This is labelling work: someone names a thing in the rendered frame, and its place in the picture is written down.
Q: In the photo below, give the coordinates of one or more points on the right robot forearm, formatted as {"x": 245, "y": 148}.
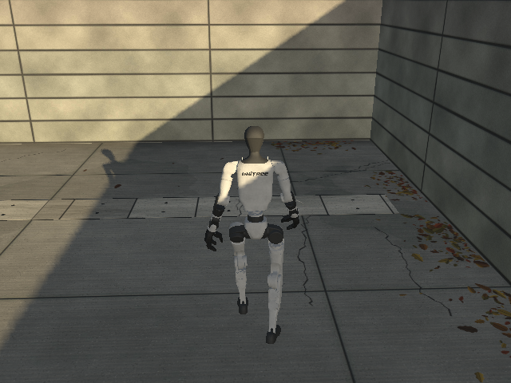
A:
{"x": 292, "y": 208}

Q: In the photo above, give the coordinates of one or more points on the right robot hand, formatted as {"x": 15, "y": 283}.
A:
{"x": 288, "y": 218}

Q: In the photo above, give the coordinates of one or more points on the robot left upper arm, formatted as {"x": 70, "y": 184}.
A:
{"x": 226, "y": 182}

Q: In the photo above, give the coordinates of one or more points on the robot right upper arm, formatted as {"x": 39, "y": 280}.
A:
{"x": 283, "y": 178}

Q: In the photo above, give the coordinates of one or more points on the left robot forearm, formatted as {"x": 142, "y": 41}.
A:
{"x": 216, "y": 216}

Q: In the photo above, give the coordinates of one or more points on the robot left thigh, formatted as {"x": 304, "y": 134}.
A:
{"x": 237, "y": 237}

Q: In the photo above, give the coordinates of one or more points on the left robot hand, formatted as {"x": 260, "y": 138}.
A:
{"x": 208, "y": 239}

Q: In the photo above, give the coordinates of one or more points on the right robot shin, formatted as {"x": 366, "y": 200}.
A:
{"x": 274, "y": 300}

